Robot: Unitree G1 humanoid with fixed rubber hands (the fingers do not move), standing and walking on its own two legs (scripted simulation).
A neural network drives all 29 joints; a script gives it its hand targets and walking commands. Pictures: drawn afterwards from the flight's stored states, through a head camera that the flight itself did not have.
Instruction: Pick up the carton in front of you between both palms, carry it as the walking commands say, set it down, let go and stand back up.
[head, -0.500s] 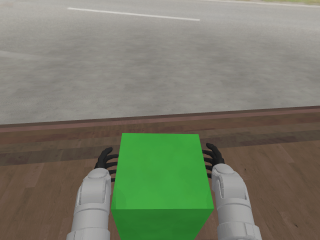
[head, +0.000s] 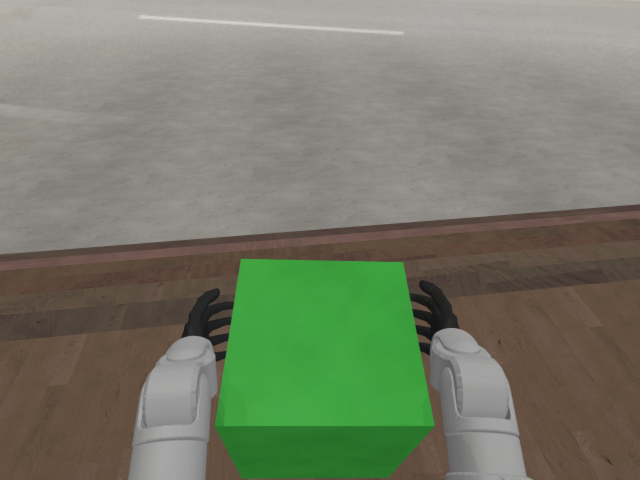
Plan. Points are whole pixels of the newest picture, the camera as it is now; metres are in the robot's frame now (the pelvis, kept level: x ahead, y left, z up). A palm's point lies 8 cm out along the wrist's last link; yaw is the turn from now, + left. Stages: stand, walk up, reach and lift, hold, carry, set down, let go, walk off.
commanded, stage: carry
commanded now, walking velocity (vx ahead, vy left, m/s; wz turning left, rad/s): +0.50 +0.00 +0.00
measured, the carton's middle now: (319, 374) +0.29 +0.01 +0.00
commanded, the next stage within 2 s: none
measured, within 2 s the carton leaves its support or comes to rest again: neither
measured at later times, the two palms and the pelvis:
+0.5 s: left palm (250, 219) +0.51 +0.11 +0.09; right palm (433, 218) +0.51 -0.19 +0.09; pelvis +0.24 -0.03 -0.01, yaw +1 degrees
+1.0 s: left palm (260, 138) +0.88 +0.14 +0.06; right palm (385, 134) +0.87 -0.16 +0.08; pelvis +0.57 -0.01 -0.03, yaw +0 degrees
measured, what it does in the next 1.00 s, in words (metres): walks ahead: left foot, then right foot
